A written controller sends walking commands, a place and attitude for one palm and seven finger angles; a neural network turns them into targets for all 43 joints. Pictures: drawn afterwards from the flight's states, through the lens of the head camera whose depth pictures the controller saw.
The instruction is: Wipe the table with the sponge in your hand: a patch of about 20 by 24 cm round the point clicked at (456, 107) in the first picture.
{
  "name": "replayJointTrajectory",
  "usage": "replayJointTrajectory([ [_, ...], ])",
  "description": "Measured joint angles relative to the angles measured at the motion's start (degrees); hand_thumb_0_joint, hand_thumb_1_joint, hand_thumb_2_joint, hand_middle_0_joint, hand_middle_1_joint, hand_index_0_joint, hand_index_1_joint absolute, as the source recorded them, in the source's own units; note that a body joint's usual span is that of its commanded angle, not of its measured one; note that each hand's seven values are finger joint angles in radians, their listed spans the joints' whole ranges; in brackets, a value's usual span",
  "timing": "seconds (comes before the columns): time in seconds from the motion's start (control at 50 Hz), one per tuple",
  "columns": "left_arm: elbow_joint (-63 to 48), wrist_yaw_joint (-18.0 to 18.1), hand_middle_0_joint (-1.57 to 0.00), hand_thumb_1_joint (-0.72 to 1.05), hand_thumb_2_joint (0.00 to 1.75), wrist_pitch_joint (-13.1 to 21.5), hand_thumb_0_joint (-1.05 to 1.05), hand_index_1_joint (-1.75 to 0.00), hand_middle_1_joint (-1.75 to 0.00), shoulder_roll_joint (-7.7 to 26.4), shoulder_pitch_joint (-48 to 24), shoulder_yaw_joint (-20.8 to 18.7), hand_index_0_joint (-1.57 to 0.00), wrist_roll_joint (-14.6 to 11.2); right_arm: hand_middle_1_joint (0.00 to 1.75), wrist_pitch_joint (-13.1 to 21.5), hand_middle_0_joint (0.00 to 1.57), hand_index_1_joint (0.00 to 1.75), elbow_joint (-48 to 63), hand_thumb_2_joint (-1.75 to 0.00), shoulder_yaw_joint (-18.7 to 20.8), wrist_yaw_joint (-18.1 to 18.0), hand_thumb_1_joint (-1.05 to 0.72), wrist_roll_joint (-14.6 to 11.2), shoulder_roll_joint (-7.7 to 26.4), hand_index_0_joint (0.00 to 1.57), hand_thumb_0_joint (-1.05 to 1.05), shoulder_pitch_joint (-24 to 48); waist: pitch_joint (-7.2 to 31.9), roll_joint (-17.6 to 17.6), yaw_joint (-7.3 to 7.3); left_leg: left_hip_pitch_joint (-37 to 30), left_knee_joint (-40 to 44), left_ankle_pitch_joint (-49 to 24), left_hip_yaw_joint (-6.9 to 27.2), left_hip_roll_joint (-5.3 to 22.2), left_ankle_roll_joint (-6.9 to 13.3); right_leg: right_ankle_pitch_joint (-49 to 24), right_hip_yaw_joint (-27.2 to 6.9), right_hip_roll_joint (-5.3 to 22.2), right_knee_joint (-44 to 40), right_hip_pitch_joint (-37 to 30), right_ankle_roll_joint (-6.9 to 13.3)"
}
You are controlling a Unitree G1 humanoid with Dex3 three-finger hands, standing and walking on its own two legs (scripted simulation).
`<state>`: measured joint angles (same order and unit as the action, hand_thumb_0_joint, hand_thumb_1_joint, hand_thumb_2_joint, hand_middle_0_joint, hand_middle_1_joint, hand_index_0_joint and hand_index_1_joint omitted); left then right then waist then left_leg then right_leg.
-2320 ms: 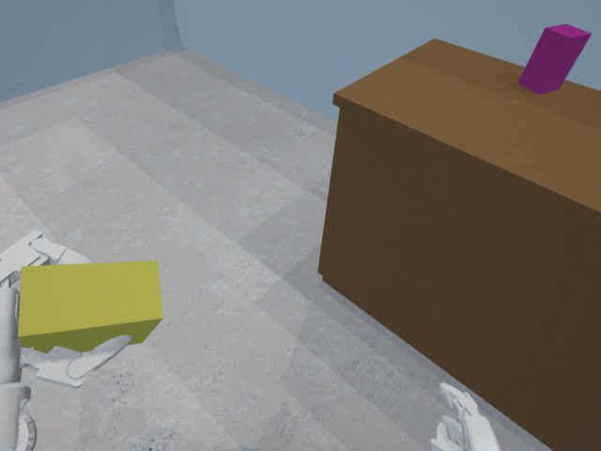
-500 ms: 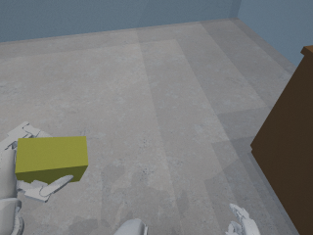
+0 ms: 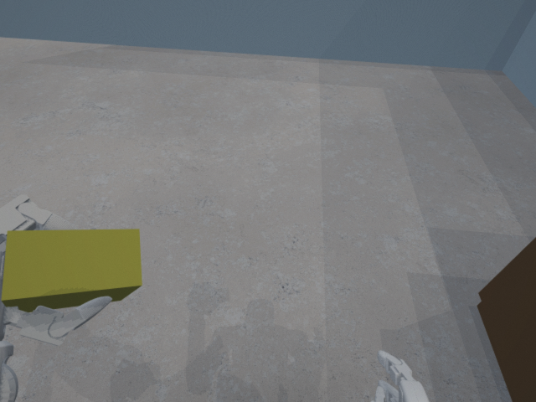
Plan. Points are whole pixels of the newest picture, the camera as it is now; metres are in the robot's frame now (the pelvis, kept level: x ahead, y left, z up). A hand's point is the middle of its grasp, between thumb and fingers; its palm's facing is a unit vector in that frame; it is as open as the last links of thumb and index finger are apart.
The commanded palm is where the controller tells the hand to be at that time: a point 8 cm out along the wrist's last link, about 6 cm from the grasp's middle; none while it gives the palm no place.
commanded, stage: walk around to get in front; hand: left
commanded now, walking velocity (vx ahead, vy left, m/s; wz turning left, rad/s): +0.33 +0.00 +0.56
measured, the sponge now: (92, 270) +0.21 +0.21 +0.17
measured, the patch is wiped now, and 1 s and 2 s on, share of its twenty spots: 0.00 0.00 0.00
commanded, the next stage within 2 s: none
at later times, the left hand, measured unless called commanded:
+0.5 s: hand (3, 304) +0.17 +0.27 +0.18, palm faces +0.64 -0.66 -0.41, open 9.9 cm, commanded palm +0.10 +0.30 +0.18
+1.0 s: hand (60, 231) +0.27 +0.28 +0.16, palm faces +0.69 -0.55 -0.47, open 9.9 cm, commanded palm +0.20 +0.30 +0.18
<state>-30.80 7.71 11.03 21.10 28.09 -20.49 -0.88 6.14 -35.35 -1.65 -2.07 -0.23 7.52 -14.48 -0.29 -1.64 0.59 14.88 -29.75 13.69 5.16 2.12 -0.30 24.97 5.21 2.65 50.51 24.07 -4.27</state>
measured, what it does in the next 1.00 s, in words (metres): walks ahead, turning left: right foot, then left foot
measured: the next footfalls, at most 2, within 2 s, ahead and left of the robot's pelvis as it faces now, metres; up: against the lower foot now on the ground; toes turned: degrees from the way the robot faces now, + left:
right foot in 0.10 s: +0.05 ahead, -0.12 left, +0.00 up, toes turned -3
left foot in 0.54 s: +0.05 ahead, +0.14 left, +0.00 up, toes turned +24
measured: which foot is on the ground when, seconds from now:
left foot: down 0.00-0.10, up 0.12-0.52, down 0.54-0.92, up 0.94-1.00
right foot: up 0.00-0.08, down 0.10-0.54, up 0.56-0.90, down 0.92-1.00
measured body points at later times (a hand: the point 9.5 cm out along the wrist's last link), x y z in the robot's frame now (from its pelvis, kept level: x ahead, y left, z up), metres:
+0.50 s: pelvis +0.02 -0.01 +0.00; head +0.05 -0.01 +0.45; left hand +0.13 +0.31 +0.20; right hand +0.25 -0.23 -0.08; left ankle +0.02 +0.13 -0.72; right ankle +0.01 -0.12 -0.74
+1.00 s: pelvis +0.15 -0.02 -0.02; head +0.18 -0.06 +0.42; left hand +0.23 +0.31 +0.18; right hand +0.38 -0.16 -0.15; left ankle +0.04 +0.10 -0.67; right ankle +0.24 -0.08 -0.74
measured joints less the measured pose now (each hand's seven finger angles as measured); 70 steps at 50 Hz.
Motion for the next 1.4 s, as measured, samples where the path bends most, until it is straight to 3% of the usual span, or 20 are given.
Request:
replayJointTrajectory([
  [0.08,4.0,-0.1,-0.78,-0.47,0.98,-1.3,-0.01,-1.32,-1.32,0.1,-1.7,-0.4,-0.78,0.0,0.30,-0.5,0.20,0.30,-0.2,-0.90,-0.8,-0.5,-0.90,0.3,-0.1,0.20,0.01,0.3,0.7,-1.6,0.66,3.1,-3.5,1.9,1.7,-0.7,0.3,1.2,1.3,-1.6,-13.8,-8.1,0.9],
  [0.14,6.3,-0.6,-0.78,-0.47,0.98,-2.5,-0.01,-1.32,-1.32,-1.2,-5.0,1.5,-0.78,0.4,0.30,-1.3,0.20,0.30,-1.6,-0.90,-0.3,-0.6,-0.90,0.4,1.5,0.20,0.01,2.0,-0.8,-2.2,0.91,10.7,-21.0,11.8,0.4,-1.5,0.7,-6.9,3.3,-0.4,-15.3,-8.5,5.4],
  [0.2,6.8,-1.0,-0.78,-0.47,0.98,-2.5,-0.01,-1.32,-1.32,-3.3,-3.8,3.3,-0.78,0.5,0.30,-2.7,0.20,0.30,-3.6,-0.90,0.6,-0.4,-0.90,1.1,3.9,0.20,0.01,3.0,-1.9,-1.1,1.19,16.6,-38.4,8.9,-3.3,-1.8,-0.7,-6.9,4.4,1.9,-15.9,-9.9,6.4],
  [0.26,5.7,-1.3,-0.78,-0.47,0.98,-1.9,-0.01,-1.32,-1.32,-2.9,-0.1,3.4,-0.78,0.7,0.30,-3.6,0.20,0.30,-3.0,-0.90,1.9,-1.0,-0.90,1.0,5.5,0.20,0.01,2.9,-2.1,0.1,0.49,18.7,-42.5,5.0,-5.9,-0.3,-1.8,-8.2,5.4,3.4,-19.8,-12.0,6.0],
  [0.38,4.2,0.2,-0.78,-0.47,0.98,-0.4,-0.01,-1.32,-1.32,0.4,-0.5,1.1,-0.78,0.2,0.30,-3.2,0.20,0.30,-0.8,-0.90,4.3,-2.1,-0.90,1.0,7.9,0.20,0.01,1.8,-2.7,2.2,0.12,14.7,-25.8,3.0,-10.1,2.3,-1.2,-9.4,8.8,5.4,-24.3,-14.4,5.6],
  [0.5,-0.1,2.7,-0.78,-0.47,0.98,-0.5,-0.01,-1.32,-1.32,-0.4,-1.1,-0.1,-0.78,-0.6,0.30,-3.1,0.20,0.30,1.8,-0.90,5.0,-2.1,-0.90,0.6,7.9,0.20,0.01,1.1,-2.1,4.2,0.75,5.6,-7.2,5.8,-14.0,1.6,0.5,-5.7,10.4,6.7,-20.5,-13.9,4.0],
  [0.54,-2.2,3.3,-0.78,-0.47,0.98,-0.5,-0.01,-1.32,-1.32,-0.9,-0.7,-0.2,-0.78,-0.8,0.30,-2.9,0.20,0.30,3.4,-0.90,4.6,-2.3,-0.90,0.5,7.8,0.20,0.01,1.1,-1.8,4.2,0.84,1.2,-0.8,2.9,-14.5,0.8,1.8,-2.3,10.0,7.1,-14.3,-12.0,3.3],
  [0.6,-0.9,3.6,-0.78,-0.47,0.99,0.1,-0.01,-1.32,-1.32,-0.2,-3.5,-0.3,-0.78,0.1,0.30,-2.6,0.20,0.30,2.9,-0.90,4.0,-2.0,-0.90,0.3,4.2,0.20,0.01,3.8,-3.9,6.2,0.09,1.2,-5.5,3.3,-14.1,0.1,1.5,4.7,2.2,5.7,6.8,-4.9,3.4],
  [0.64,0.5,2.8,-0.78,-0.47,0.99,-0.3,-0.01,-1.32,-1.32,0.7,-4.9,0.1,-0.78,0.7,0.30,-2.2,0.20,0.30,2.1,-0.90,2.5,-1.2,-0.90,0.2,1.8,0.20,0.01,4.4,-3.7,6.1,-0.73,0.3,-5.2,4.3,-12.8,0.3,1.0,4.9,0.5,3.7,16.5,0.0,3.2],
  [0.68,-0.3,2.2,-0.78,-0.47,0.99,-0.8,-0.01,-1.32,-1.32,1.3,-4.7,0.2,-0.78,0.9,0.30,-1.7,0.20,0.30,1.7,-0.90,1.2,-0.3,-0.90,-0.2,-0.2,0.20,0.01,4.2,-3.2,5.3,-1.14,-0.8,-3.1,3.9,-11.6,0.7,0.7,2.4,0.3,3.2,19.3,4.3,2.7],
  [0.76,-4.6,1.2,-0.78,-0.48,0.99,1.0,-0.01,-1.32,-1.32,1.8,-1.2,-0.7,-0.78,0.4,0.30,-0.2,0.20,0.30,1.2,-0.90,-0.5,0.7,-0.90,-0.2,-2.4,0.20,0.01,2.6,-2.7,3.1,-0.40,-3.8,1.5,2.8,-10.7,1.6,-0.2,-4.1,1.2,4.1,10.0,8.2,2.0],
  [0.86,-1.5,0.3,-0.78,-0.48,0.99,2.9,-0.01,-1.32,-1.32,2.1,0.7,-2.1,-0.78,-0.1,0.30,-0.2,0.21,0.30,-0.6,-0.90,-0.7,0.2,-0.90,0.2,-1.9,0.20,0.01,0.7,-1.6,-0.9,1.31,-7.0,3.4,4.3,-9.7,2.7,-1.8,-7.1,3.1,3.5,-5.8,4.3,1.5],
  [0.92,3.5,0.2,-0.78,-0.48,0.99,1.6,-0.01,-1.32,-1.32,2.7,-1.1,-2.5,-0.78,-0.1,0.30,-1.2,0.21,0.30,-1.2,-0.90,-0.2,-0.5,-0.89,-0.1,-0.8,0.21,0.01,0.1,-1.2,-2.1,1.54,-5.4,-4.3,9.3,-8.6,3.6,-1.5,-9.1,4.9,1.9,-15.8,-2.3,2.5],
  [0.94,5.0,0.2,-0.78,-0.48,0.99,0.9,0.00,-1.32,-1.32,2.2,-2.7,-2.2,-0.78,0.3,0.30,-1.6,0.21,0.30,-1.6,-0.90,0.2,-0.7,-0.89,-0.3,0.0,0.21,0.01,0.7,-1.6,-2.5,1.61,-2.7,-11.5,11.3,-8.3,3.9,-0.3,-12.4,5.2,1.8,-15.0,-2.2,4.3],
  [0.98,7.8,0.0,-0.78,-0.48,0.99,-0.4,-0.01,-1.32,-1.32,-0.6,-6.0,-0.2,-0.78,0.5,0.30,-2.8,0.21,0.30,-3.6,-0.90,1.1,-0.9,-0.90,-0.3,2.6,0.21,0.01,3.0,-3.3,-3.4,1.43,3.7,-28.7,13.5,-5.6,2.4,0.8,-10.1,6.3,2.0,-10.6,-2.2,7.1],
  [1.02,8.7,-0.3,-0.78,-0.48,0.99,-1.3,-0.01,-1.32,-1.32,-3.3,-7.2,1.5,-0.78,0.6,0.30,-3.5,0.20,0.30,-4.8,-0.90,2.0,-0.7,-0.90,-0.2,4.9,0.20,0.01,4.5,-4.5,-3.0,1.42,8.9,-39.6,12.0,-5.7,1.1,0.6,-8.0,6.5,2.2,-10.5,-3.9,8.0],
  [1.08,5.9,-0.6,-0.78,-0.48,0.99,-0.7,-0.01,-1.32,-1.32,-4.1,-4.6,2.5,-0.78,0.8,0.30,-4.2,0.20,0.30,-4.0,-0.90,3.1,-0.6,-0.90,-0.1,6.9,0.20,0.01,5.9,-5.2,-1.3,0.23,15.1,-44.9,7.3,-7.2,1.4,-0.3,-8.6,6.5,2.1,-14.2,-6.5,8.0],
  [1.14,1.3,-0.6,-0.78,-0.48,0.99,0.5,-0.01,-1.33,-1.32,-1.5,-1.7,1.7,-0.78,0.7,0.30,-4.2,0.20,0.30,-2.0,-0.90,4.1,-0.8,-0.90,0.0,7.6,0.20,0.01,5.8,-5.3,1.2,-1.19,17.7,-38.9,4.0,-8.7,2.7,-0.9,-9.6,7.1,2.1,-18.8,-9.1,8.3],
  [1.24,-2.8,0.9,-0.78,-0.48,0.99,2.6,-0.01,-1.33,-1.32,3.0,1.6,-2.4,-0.78,-0.4,0.30,-4.3,0.20,0.30,1.4,-0.90,5.3,-1.0,-0.90,0.1,8.3,0.20,0.01,3.7,-3.7,3.5,-1.78,15.0,-19.8,2.2,-11.5,3.8,-0.7,-9.6,7.6,2.2,-23.3,-12.1,8.0],
  [1.4,0.6,2.9,-0.78,-0.48,0.99,0.4,-0.01,-1.33,-1.32,-0.2,0.7,-1.3,-0.78,-0.6,0.30,-4.9,0.20,0.30,2.1,-0.90,4.7,-1.8,-0.90,-0.2,6.8,0.20,0.01,0.1,-0.9,3.6,0.38,4.8,-2.9,0.9,-16.4,1.6,0.6,-2.4,8.2,2.8,-19.3,-15.6,5.4],
])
